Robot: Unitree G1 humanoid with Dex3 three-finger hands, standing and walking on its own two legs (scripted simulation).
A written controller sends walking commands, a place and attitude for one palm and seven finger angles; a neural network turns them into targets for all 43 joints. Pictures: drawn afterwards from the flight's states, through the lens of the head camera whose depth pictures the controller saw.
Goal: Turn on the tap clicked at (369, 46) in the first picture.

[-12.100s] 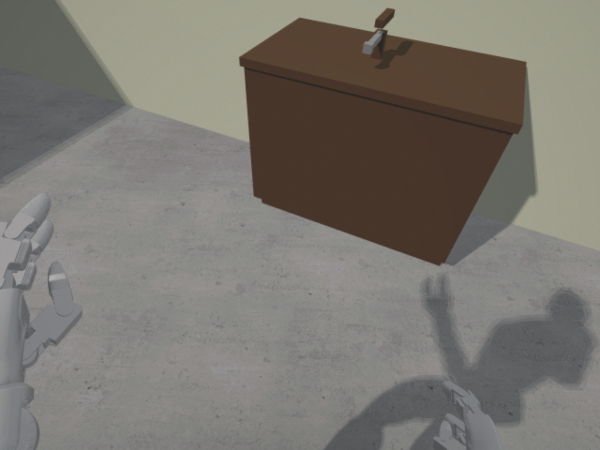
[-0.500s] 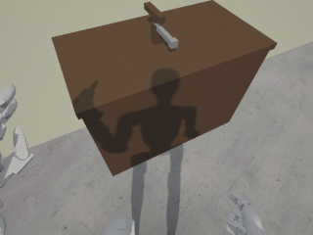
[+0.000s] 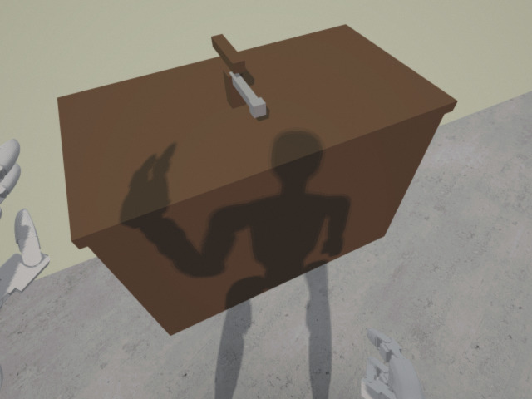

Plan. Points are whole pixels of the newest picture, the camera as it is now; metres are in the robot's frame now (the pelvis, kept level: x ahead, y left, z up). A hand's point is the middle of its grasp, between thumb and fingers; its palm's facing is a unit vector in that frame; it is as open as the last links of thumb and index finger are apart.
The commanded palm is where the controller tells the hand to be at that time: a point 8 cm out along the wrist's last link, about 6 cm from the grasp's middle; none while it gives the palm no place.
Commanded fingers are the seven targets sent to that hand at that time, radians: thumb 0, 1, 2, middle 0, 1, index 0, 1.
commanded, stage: take the last steps up to it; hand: left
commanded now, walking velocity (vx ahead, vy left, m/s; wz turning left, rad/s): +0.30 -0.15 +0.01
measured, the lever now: (257, 107) +0.65 +0.08 +0.06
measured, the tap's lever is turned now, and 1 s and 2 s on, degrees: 0 0 0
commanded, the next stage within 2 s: come to a stop and stand still in 1.22 s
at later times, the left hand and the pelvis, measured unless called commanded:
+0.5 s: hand (156, 168) +0.33 +0.16 +0.21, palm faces +0.38 -0.82 -0.42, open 7.4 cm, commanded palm +0.26 +0.20 +0.19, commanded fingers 0.00 0.90 0.90 -0.20 -0.30 -0.20 -0.30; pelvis +0.10 -0.08 +0.02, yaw -1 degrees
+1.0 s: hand (259, 129) +0.42 +0.05 +0.19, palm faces +0.38 -0.81 -0.44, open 7.4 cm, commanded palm +0.36 +0.09 +0.19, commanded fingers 0.00 0.90 0.90 -0.20 -0.30 -0.20 -0.30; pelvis +0.21 -0.19 +0.00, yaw +1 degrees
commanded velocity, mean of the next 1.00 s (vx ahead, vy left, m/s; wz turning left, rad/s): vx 0.27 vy -0.14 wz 0.02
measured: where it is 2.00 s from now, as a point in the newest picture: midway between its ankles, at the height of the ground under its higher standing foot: (367, 381)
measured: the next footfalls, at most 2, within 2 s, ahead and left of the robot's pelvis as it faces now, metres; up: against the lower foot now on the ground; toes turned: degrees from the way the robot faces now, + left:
left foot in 0.30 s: +0.16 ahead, +0.06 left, +0.00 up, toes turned +13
right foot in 0.66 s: +0.23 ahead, -0.27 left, +0.00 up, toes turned -11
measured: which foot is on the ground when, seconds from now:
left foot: up 0.00-0.28, down 0.30-0.66, up 0.68-0.96, down 0.98-1.00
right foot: down 0.00-0.32, up 0.34-0.64, down 0.66-0.98, up 1.00-1.00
